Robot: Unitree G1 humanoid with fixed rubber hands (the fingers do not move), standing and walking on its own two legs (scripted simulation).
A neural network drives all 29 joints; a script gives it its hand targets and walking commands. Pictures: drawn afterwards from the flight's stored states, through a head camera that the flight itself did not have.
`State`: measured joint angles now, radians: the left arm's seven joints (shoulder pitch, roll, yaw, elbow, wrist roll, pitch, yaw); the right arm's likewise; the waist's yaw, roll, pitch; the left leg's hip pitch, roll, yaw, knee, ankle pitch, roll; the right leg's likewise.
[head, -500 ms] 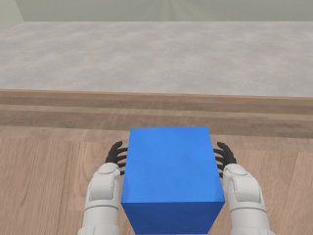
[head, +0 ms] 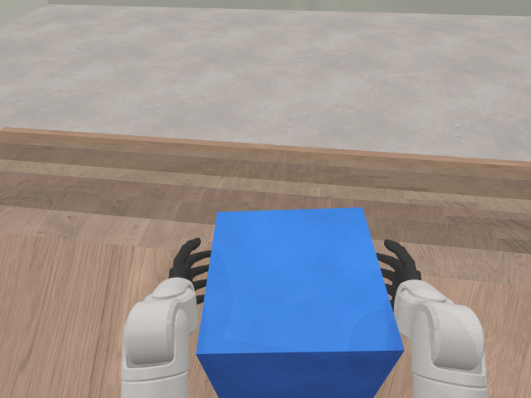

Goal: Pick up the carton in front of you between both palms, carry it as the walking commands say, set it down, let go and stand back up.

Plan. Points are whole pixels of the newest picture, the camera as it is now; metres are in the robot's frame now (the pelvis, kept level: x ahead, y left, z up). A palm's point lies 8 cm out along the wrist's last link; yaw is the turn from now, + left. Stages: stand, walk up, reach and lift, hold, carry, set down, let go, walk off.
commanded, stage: carry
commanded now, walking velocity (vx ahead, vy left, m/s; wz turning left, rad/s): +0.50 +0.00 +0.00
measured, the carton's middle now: (292, 315) +0.26 +0.00 +0.01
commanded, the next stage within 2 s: none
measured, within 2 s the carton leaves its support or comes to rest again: neither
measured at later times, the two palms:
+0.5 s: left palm (207, 141) +0.60 +0.16 +0.09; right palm (354, 146) +0.58 -0.14 +0.09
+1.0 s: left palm (234, 60) +0.99 +0.14 +0.10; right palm (337, 61) +0.99 -0.16 +0.10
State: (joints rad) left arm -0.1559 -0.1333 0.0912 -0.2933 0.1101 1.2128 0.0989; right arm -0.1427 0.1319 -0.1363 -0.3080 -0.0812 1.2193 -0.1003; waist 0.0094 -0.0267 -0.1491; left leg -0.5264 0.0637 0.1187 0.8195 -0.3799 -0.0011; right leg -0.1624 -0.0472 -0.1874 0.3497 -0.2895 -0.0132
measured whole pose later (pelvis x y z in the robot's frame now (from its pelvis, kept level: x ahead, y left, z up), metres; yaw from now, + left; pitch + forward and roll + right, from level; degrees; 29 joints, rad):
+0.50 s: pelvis +0.31 +0.03 +0.00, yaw -2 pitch +5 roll -1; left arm -0.22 -0.14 0.14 -0.38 0.10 1.22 0.10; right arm -0.21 0.14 -0.14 -0.36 -0.08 1.21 -0.10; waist -0.02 0.00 -0.07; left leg -0.06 0.04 0.22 0.32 -0.34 0.01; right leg -0.63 -0.08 -0.15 0.64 -0.11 -0.02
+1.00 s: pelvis +0.62 -0.01 -0.02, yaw -2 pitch +5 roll +0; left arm -0.73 0.00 0.19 0.07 0.03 1.19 0.14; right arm -0.70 -0.01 -0.22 0.02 -0.05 1.21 -0.13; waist 0.05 0.01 0.03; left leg -0.70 0.04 0.09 0.73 -0.11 0.08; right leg -0.19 0.01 -0.18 0.55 -0.46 -0.07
